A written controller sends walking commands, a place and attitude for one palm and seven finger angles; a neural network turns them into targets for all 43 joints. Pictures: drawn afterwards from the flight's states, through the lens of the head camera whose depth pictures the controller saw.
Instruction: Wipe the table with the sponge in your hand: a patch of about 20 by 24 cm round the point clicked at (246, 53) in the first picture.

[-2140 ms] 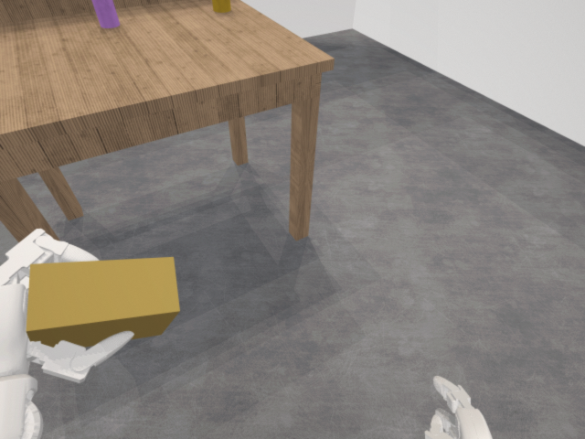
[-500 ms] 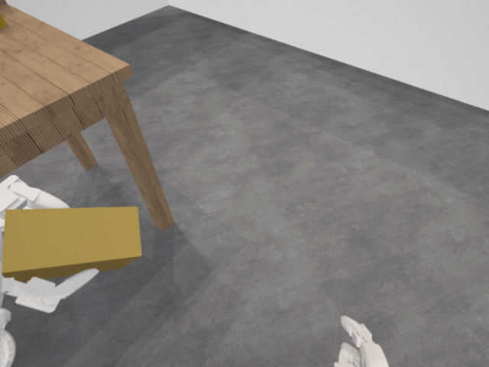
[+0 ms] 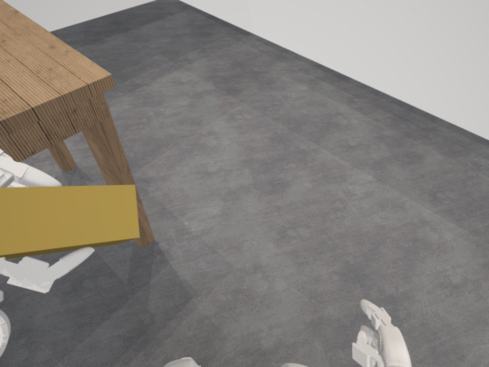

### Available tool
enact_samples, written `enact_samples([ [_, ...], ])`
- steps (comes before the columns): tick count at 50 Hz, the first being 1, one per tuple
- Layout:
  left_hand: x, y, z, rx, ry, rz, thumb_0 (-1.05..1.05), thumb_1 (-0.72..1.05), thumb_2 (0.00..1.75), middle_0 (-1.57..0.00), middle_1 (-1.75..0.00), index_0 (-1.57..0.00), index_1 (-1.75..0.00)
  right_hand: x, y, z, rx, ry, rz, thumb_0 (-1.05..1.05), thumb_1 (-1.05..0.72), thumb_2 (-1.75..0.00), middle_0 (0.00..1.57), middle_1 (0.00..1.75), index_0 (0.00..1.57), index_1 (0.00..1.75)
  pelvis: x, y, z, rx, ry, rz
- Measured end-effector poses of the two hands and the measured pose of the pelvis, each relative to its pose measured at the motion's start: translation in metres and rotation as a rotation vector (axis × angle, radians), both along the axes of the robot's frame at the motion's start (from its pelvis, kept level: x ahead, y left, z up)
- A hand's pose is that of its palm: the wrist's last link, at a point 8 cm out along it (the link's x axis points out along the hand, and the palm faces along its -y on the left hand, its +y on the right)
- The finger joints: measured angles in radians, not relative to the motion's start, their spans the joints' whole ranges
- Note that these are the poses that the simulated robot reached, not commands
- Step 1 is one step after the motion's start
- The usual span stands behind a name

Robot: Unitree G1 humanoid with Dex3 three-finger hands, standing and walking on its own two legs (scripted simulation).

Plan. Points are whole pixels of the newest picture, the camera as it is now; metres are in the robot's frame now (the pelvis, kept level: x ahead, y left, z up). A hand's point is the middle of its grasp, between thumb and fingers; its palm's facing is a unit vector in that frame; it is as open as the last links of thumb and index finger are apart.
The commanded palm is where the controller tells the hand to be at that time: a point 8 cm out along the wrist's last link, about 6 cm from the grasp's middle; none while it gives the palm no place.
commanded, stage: turn to face it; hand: left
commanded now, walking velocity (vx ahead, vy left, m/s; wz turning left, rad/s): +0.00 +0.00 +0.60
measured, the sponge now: (88, 220) +0.25 +0.20 +0.17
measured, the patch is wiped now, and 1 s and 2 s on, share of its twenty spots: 0.00 0.00 0.00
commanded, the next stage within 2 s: take the last steps up to it in 0.64 s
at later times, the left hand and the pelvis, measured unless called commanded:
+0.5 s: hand (73, 249) +0.21 +0.20 +0.18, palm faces +0.54 -0.69 -0.48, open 10.3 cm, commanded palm +0.13 +0.23 +0.19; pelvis +0.05 -0.08 +0.02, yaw +15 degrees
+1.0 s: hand (52, 356) +0.11 +0.18 +0.19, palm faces +0.72 -0.56 -0.41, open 10.3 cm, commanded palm +0.05 +0.20 +0.19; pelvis +0.01 -0.13 +0.01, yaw +24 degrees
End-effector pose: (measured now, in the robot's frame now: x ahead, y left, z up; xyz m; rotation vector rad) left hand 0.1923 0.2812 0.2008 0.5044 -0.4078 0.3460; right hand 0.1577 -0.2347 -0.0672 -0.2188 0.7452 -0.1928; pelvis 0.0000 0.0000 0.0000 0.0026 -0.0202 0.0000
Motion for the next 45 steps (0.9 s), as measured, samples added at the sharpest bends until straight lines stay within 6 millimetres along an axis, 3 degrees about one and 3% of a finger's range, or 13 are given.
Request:
enact_samples([
  [5,0.0,-0.018,0.012,0.008,0.04,0.001,-0.01,-0.5,0.99,-0.71,-1.35,-0.72,-1.35,0.029,0.028,0.0,0.102,-0.016,0.088,0.01,-0.9,-0.9,0.2,0.3,0.2,0.3,0.018,-0.012,0.009,-0.023,0.022,0.04],
  [9,-0.008,-0.03,0.017,0.043,0.095,0.062,-0.01,-0.5,0.99,-0.71,-1.35,-0.72,-1.35,0.047,0.032,-0.01,0.155,0.009,0.158,0.01,-0.9,-0.9,0.21,0.3,0.2,0.3,0.031,-0.03,0.01,-0.03,0.027,0.082],
  [13,-0.015,-0.042,0.012,0.052,0.14,0.172,-0.01,-0.5,0.99,-0.71,-1.35,-0.72,-1.35,0.064,0.016,-0.029,0.172,0.044,0.223,0.01,-0.9,-0.9,0.21,0.3,0.2,0.31,0.041,-0.052,0.004,-0.022,0.012,0.125],
  [16,-0.017,-0.048,0.005,-0.005,0.172,0.238,-0.01,-0.5,0.99,-0.71,-1.35,-0.72,-1.35,0.075,-0.004,-0.031,0.134,0.085,0.251,0.01,-0.9,-0.9,0.21,0.3,0.2,0.31,0.045,-0.062,0.008,0.015,0.01,0.167],
  [23,-0.026,-0.056,-0.001,-0.027,0.232,0.29,-0.01,-0.5,0.99,-0.71,-1.35,-0.72,-1.35,0.102,-0.042,-0.007,0.006,0.071,0.261,0.02,-0.9,-0.9,0.21,0.3,0.2,0.3,0.049,-0.076,0.02,0.059,0.03,0.24],
  [29,-0.049,-0.049,0.006,-0.005,0.151,0.3,-0.01,-0.5,0.99,-0.71,-1.35,-0.72,-1.35,0.12,-0.042,0.012,-0.068,0.01,0.296,0.01,-0.91,-0.9,0.2,0.3,0.19,0.3,0.045,-0.073,0.014,0.037,0.046,0.286],
  [32,-0.063,-0.042,0.006,-0.001,0.077,0.301,-0.01,-0.5,0.99,-0.71,-1.35,-0.72,-1.35,0.122,-0.031,0.013,-0.068,-0.029,0.302,0.01,-0.91,-0.9,0.2,0.3,0.19,0.3,0.039,-0.069,0.004,0.03,0.03,0.299],
  [37,-0.086,-0.036,0.006,-0.005,0.086,0.35,-0.01,-0.5,0.99,-0.71,-1.35,-0.72,-1.35,0.105,-0.001,0.014,0.027,-0.018,0.386,0.01,-0.91,-0.9,0.2,0.3,0.19,0.3,0.031,-0.078,0.012,-0.011,0.007,0.35],
  [41,-0.11,-0.05,0.008,-0.036,0.1,0.387,-0.01,-0.5,0.99,-0.71,-1.35,-0.72,-1.35,0.089,0.013,0.009,0.094,0.002,0.454,0.01,-0.9,-0.9,0.2,0.3,0.2,0.3,0.025,-0.089,0.016,-0.03,0.003,0.368],
  [45,-0.127,-0.069,0.007,-0.043,0.104,0.435,-0.01,-0.5,0.99,-0.71,-1.35,-0.72,-1.35,0.08,0.011,-0.005,0.131,0.024,0.499,0.01,-0.9,-0.9,0.21,0.3,0.2,0.31,0.02,-0.105,0.013,-0.027,-0.002,0.384],
])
